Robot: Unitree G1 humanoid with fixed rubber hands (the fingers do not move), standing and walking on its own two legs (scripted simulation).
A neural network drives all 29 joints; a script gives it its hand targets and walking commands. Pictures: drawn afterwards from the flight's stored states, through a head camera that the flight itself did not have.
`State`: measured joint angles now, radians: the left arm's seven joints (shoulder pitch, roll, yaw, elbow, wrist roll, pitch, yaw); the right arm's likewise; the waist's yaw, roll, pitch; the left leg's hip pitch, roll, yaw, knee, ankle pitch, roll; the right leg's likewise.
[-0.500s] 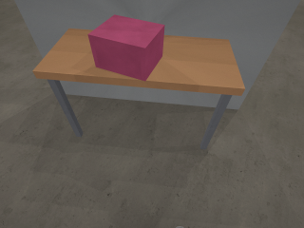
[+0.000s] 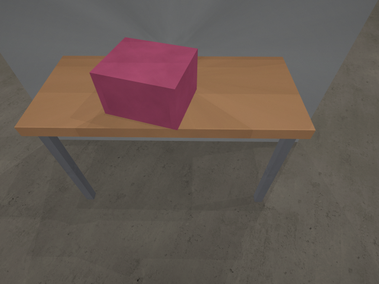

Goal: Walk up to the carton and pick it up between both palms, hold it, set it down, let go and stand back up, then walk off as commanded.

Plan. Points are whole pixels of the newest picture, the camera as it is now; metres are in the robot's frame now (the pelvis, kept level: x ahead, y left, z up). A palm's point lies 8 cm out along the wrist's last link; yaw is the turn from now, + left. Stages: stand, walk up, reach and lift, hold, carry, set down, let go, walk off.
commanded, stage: walk up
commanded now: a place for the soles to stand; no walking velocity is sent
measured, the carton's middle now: (150, 81) +0.79 +0.16 -0.04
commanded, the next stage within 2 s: none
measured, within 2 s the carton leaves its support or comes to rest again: neither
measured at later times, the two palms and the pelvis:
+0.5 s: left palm (55, 269) +0.19 +0.32 -0.12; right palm (331, 276) +0.18 -0.30 -0.12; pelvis +0.12 +0.01 -0.02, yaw -1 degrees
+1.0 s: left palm (60, 249) +0.23 +0.33 -0.12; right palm (326, 269) +0.19 -0.29 -0.11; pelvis +0.14 +0.02 -0.01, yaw -2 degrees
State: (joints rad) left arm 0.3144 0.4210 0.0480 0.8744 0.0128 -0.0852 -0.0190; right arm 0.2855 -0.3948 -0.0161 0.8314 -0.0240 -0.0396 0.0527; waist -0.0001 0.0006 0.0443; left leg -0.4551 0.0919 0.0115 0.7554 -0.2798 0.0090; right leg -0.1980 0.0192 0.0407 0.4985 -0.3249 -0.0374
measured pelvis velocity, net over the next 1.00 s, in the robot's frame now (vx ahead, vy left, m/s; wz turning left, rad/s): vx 0.14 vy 0.02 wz -0.03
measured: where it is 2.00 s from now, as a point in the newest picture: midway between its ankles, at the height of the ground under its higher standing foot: outside the picture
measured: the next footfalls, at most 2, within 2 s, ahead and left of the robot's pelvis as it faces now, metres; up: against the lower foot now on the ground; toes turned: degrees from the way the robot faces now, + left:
left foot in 0.06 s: +0.12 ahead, +0.17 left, +0.00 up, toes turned +3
right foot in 0.48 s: +0.21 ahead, -0.11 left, +0.00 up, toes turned -3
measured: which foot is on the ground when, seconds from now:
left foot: up 0.00-0.04, down 0.06-0.48, up 0.50-0.76, down 0.78-1.00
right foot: down 0.00-0.06, up 0.08-0.46, down 0.48-1.00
